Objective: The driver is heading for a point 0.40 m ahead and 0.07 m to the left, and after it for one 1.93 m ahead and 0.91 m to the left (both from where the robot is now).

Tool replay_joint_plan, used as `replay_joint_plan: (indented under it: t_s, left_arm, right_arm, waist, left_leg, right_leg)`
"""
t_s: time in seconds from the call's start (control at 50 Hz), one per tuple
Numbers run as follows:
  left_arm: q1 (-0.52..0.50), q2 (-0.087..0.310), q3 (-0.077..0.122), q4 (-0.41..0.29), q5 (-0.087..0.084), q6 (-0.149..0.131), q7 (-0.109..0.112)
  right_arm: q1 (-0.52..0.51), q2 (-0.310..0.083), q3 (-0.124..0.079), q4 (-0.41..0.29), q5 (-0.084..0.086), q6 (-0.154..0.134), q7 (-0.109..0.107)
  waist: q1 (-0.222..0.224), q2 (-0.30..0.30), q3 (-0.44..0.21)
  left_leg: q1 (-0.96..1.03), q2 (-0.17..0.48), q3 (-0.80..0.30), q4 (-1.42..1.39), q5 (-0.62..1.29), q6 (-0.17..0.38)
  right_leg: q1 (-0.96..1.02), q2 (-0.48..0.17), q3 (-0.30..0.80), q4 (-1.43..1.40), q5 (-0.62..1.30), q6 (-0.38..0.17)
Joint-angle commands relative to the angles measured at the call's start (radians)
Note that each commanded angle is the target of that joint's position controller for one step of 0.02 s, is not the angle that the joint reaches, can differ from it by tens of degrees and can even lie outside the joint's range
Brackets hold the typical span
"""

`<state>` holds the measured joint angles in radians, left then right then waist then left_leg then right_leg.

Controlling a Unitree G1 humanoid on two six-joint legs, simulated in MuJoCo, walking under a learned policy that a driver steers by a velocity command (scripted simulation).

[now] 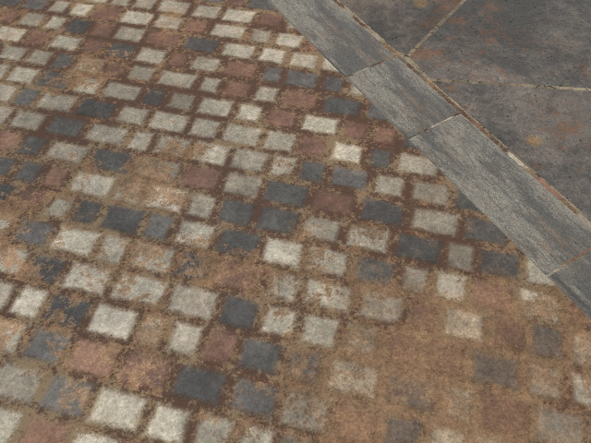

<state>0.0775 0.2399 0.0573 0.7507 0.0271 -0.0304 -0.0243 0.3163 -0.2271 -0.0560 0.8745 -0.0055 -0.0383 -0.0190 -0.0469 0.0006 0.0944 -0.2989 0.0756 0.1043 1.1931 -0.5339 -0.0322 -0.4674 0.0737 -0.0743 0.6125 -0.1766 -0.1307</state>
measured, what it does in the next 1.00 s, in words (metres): walks ahead, turning left: left foot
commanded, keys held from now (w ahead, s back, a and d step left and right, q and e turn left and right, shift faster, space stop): no key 0.10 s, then w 0.16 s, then w+q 0.18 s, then s+q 0.40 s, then q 0.16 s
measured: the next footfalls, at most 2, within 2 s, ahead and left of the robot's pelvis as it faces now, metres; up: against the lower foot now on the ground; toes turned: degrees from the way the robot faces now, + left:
left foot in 0.62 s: +0.25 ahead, +0.15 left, +0.00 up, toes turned +5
right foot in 1.22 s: +0.21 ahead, -0.04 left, +0.00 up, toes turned +30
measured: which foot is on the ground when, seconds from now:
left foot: up 0.00-0.60, down 0.62-1.00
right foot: down 0.00-0.62, up 0.64-1.00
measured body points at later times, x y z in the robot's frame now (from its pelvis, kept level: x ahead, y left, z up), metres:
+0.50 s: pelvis +0.13 +0.03 +0.03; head +0.13 +0.02 +0.48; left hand +0.17 +0.29 -0.10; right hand +0.24 -0.23 -0.09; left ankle +0.18 +0.16 -0.68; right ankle +0.09 -0.05 -0.72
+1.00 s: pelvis +0.16 +0.08 +0.02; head +0.20 +0.11 +0.47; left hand +0.21 +0.37 -0.11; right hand +0.34 -0.17 -0.08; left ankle +0.22 +0.15 -0.72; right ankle +0.20 -0.08 -0.64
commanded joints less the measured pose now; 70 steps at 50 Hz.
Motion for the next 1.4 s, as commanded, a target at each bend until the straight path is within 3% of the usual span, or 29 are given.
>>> replay_joint_plan:
  t_s: [0.02,0.06,0.1,0.16,0.22,0.38,0.44,0.5,0.56,0.6,0.62,0.64,0.66,0.68,0.7,0.74,0.84,0.92,1.0,1.08,1.18,1.2,1.22,1.24,1.26,1.28,1.3,1.34,1.4]
  left_arm:
    - [0.144,0.134,0.045,-0.026,-0.034,0.016,0.031]
    - [0.113,0.09,0.027,-0.032,-0.031,0.012,0.033]
    - [0.131,0.116,0.03,-0.022,-0.014,-0.003,0.026]
    - [0.169,0.124,0.031,-0.006,-0.012,-0.007,0.021]
    - [0.211,0.12,0.028,0.016,-0.012,-0.003,0.02]
    - [0.304,0.144,0.03,0.069,-0.003,-0.035,0.025]
    - [0.327,0.148,0.03,0.084,-0.001,-0.047,0.031]
    - [0.314,0.129,0.021,0.098,0.001,-0.053,0.043]
    - [0.287,0.157,0.03,0.099,-0.006,-0.039,0.047]
    - [0.262,0.168,0.035,0.095,-0.026,-0.026,0.052]
    - [0.255,0.158,0.031,0.078,-0.029,-0.027,0.056]
    - [0.275,0.074,0.011,0.029,-0.001,-0.02,0.056]
    - [0.314,0.069,0.009,0.037,-0.007,0.008,0.063]
    - [0.287,0.098,0.009,0.041,-0.003,0.025,0.063]
    - [0.242,0.103,0.011,0.035,-0.007,0.033,0.062]
    - [0.214,0.131,0.019,0.025,-0.001,0.053,0.056]
    - [0.189,0.116,0.015,-0.004,-0.003,0.098,0.055]
    - [0.141,0.121,0.017,-0.027,0.0,0.111,0.055]
    - [0.093,0.122,0.015,-0.043,-0.004,0.103,0.055]
    - [0.083,0.125,0.011,-0.051,-0.015,0.082,0.057]
    - [0.222,0.131,0.01,-0.022,-0.031,0.055,0.075]
    - [0.271,0.149,0.016,-0.009,-0.026,0.048,0.086]
    - [0.239,0.234,0.034,-0.027,-0.02,0.044,0.099]
    - [0.108,0.307,0.041,-0.088,-0.009,0.045,0.093]
    - [0.061,0.258,0.032,-0.087,0.009,0.045,0.082]
    - [0.022,0.184,0.012,-0.097,0.003,0.04,0.076]
    - [-0.007,0.153,0.003,-0.103,0.0,0.037,0.07]
    - [0.004,0.143,0.0,-0.119,-0.003,0.036,0.07]
    - [0.134,0.164,0.009,-0.092,-0.005,0.035,0.069]
  right_arm:
    - [0.0,-0.102,-0.015,-0.091,-0.012,-0.002,-0.003]
    - [0.054,-0.102,-0.018,-0.075,-0.034,0.036,-0.001]
    - [0.072,-0.083,-0.014,-0.071,-0.026,0.057,0.003]
    - [0.017,-0.084,-0.015,-0.084,-0.033,0.064,0.015]
    - [-0.088,-0.099,-0.02,-0.109,-0.038,0.065,0.027]
    - [-0.159,-0.088,-0.018,-0.121,-0.024,0.035,0.044]
    - [-0.179,-0.085,-0.016,-0.135,-0.022,0.026,0.052]
    - [-0.184,-0.06,-0.007,-0.146,-0.029,0.012,0.049]
    - [-0.146,-0.074,-0.01,-0.159,-0.015,0.005,0.038]
    - [-0.051,-0.097,-0.02,-0.14,-0.02,-0.004,0.034]
    - [0.033,-0.164,-0.037,-0.128,-0.036,-0.014,0.032]
    - [0.07,-0.277,-0.058,-0.146,-0.033,-0.02,0.027]
    - [0.114,-0.301,-0.065,-0.141,0.015,-0.006,0.027]
    - [0.08,-0.258,-0.06,-0.15,0.026,0.008,0.026]
    - [0.002,-0.221,-0.049,-0.164,0.02,0.02,0.022]
    - [-0.081,-0.175,-0.034,-0.188,0.013,0.046,0.016]
    - [-0.061,-0.211,-0.047,-0.193,0.008,0.06,0.013]
    - [-0.074,-0.211,-0.049,-0.207,0.0,0.075,0.011]
    - [-0.066,-0.218,-0.056,-0.213,-0.01,0.082,0.012]
    - [-0.064,-0.226,-0.064,-0.213,-0.018,0.089,0.02]
    - [-0.119,-0.22,-0.069,-0.215,-0.012,0.098,0.036]
    - [-0.131,-0.208,-0.067,-0.219,-0.003,0.093,0.033]
    - [-0.069,-0.16,-0.058,-0.213,0.01,0.089,0.028]
    - [-0.06,-0.163,-0.067,-0.222,0.009,0.082,0.019]
    - [-0.108,-0.246,-0.085,-0.213,-0.029,0.079,0.016]
    - [-0.083,-0.23,-0.084,-0.199,-0.03,0.079,0.025]
    - [-0.041,-0.21,-0.078,-0.179,-0.03,0.086,0.033]
    - [-0.007,-0.203,-0.072,-0.158,-0.023,0.101,0.052]
    - [-0.094,-0.186,-0.057,-0.185,-0.013,0.109,0.06]
  waist:
    - [0.06,-0.006,-0.212]
    - [0.015,-0.016,-0.189]
    - [0.001,-0.014,-0.21]
    - [0.023,-0.053,-0.211]
    - [0.062,-0.087,-0.129]
    - [0.102,-0.066,-0.07]
    - [0.113,-0.061,-0.052]
    - [0.102,-0.054,-0.025]
    - [0.084,-0.109,-0.1]
    - [0.031,-0.081,-0.155]
    - [-0.005,-0.017,-0.215]
    - [0.032,0.202,-0.228]
    - [0.016,0.209,-0.324]
    - [0.02,0.107,-0.285]
    - [0.036,0.083,-0.198]
    - [0.07,0.073,-0.161]
    - [0.063,0.072,-0.216]
    - [0.048,0.107,-0.194]
    - [0.02,0.135,-0.16]
    - [0.009,0.149,-0.146]
    - [0.073,0.173,-0.134]
    - [0.101,0.157,-0.125]
    - [0.061,-0.023,-0.14]
    - [0.044,-0.22,-0.111]
    - [0.034,-0.099,-0.048]
    - [-0.001,-0.074,-0.056]
    - [-0.023,-0.084,-0.063]
    - [-0.008,-0.138,-0.081]
    - [0.065,-0.132,-0.076]
  left_leg:
    - [-0.331,0.028,-0.119,0.124,0.103,-0.003]
    - [-0.213,0.032,-0.118,0.041,0.13,-0.006]
    - [-0.167,0.012,-0.11,-0.007,0.162,-0.001]
    - [-0.193,0.02,-0.115,-0.106,0.244,0.005]
    - [-0.297,0.029,-0.128,-0.237,0.309,0.0]
    - [-0.363,0.007,-0.12,-0.399,0.319,0.025]
    - [-0.373,-0.01,-0.131,-0.431,0.299,0.043]
    - [-0.283,-0.027,-0.094,-0.507,0.257,0.051]
    - [-0.144,-0.078,-0.028,-0.585,0.261,0.069]
    - [0.022,-0.121,-0.019,-0.776,0.439,0.095]
    - [0.194,-0.02,-0.156,-0.818,0.657,0.133]
    - [0.343,0.277,-0.487,-0.762,1.304,0.213]
    - [0.376,0.352,-0.56,-0.74,1.587,0.362]
    - [0.35,0.298,-0.492,-0.753,1.481,0.37]
    - [0.273,0.226,-0.431,-0.776,1.363,0.338]
    - [0.205,0.134,-0.372,-0.798,1.224,0.274]
    - [0.183,0.105,-0.395,-0.795,1.155,0.238]
    - [0.14,0.063,-0.48,-0.858,0.683,0.208]
    - [0.136,0.049,-0.591,-0.917,0.317,0.203]
    - [0.112,0.038,-0.66,-0.941,0.207,0.208]
    - [-0.028,-0.025,-0.693,-0.971,0.134,0.134]
    - [-0.098,-0.08,-0.653,-0.954,0.064,0.076]
    - [-0.174,-0.174,-0.533,-0.744,-0.028,0.023]
    - [-0.287,-0.325,-0.283,-0.432,-0.027,-0.001]
    - [-0.268,-0.22,-0.267,-0.241,0.036,-0.007]
    - [-0.204,-0.217,-0.268,-0.144,0.088,0.004]
    - [-0.195,-0.215,-0.258,-0.061,0.132,0.009]
    - [-0.235,-0.201,-0.21,0.037,0.15,-0.002]
    - [-0.315,-0.161,-0.176,-0.07,0.128,-0.035]
  right_leg:
    - [0.443,-0.328,0.377,-0.227,0.759,-0.192]
    - [0.298,-0.276,0.307,-0.272,0.712,-0.148]
    - [0.258,-0.256,0.274,-0.284,0.744,-0.135]
    - [0.251,-0.231,0.302,-0.384,0.265,-0.114]
    - [0.292,-0.24,0.393,-0.494,-0.185,-0.099]
    - [0.428,-0.305,0.366,-0.555,-0.268,-0.101]
    - [0.461,-0.327,0.325,-0.553,-0.258,-0.103]
    - [0.442,-0.308,0.193,-0.445,0.158,-0.097]
    - [0.444,-0.293,0.104,-0.24,0.66,-0.056]
    - [0.409,-0.228,0.041,-0.04,0.669,0.015]
    - [0.278,-0.174,0.009,0.139,0.434,0.073]
    - [0.015,-0.047,-0.051,0.42,-0.344,0.127]
    - [-0.041,0.0,0.069,0.555,-0.503,0.134]
    - [-0.075,-0.041,0.104,0.637,-0.441,0.145]
    - [-0.111,-0.058,0.117,0.646,-0.372,0.15]
    - [-0.112,-0.08,0.129,0.61,-0.276,0.162]
    - [-0.099,-0.047,0.135,0.627,-0.219,0.174]
    - [-0.108,-0.049,0.148,0.529,-0.178,0.176]
    - [-0.089,-0.042,0.163,0.369,-0.189,0.175]
    - [0.004,-0.015,0.166,0.221,-0.238,0.153]
    - [0.306,0.039,0.141,-0.148,-0.213,0.087]
    - [0.413,0.009,0.148,-0.3,-0.15,0.073]
    - [0.466,-0.189,0.355,-0.415,-0.293,0.034]
    - [0.349,-0.445,0.644,-0.486,-0.348,-0.068]
    - [0.201,-0.442,0.55,-0.45,-0.184,-0.112]
    - [0.16,-0.369,0.443,-0.405,-0.039,-0.089]
    - [0.171,-0.304,0.339,-0.375,0.054,-0.058]
    - [0.25,-0.257,0.241,-0.337,0.187,-0.051]
    - [0.423,-0.28,0.225,-0.298,0.307,-0.071]
Over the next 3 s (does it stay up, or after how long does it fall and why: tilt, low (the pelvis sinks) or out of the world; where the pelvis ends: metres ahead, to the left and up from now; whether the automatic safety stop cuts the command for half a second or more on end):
stays up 0.12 0.01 0.03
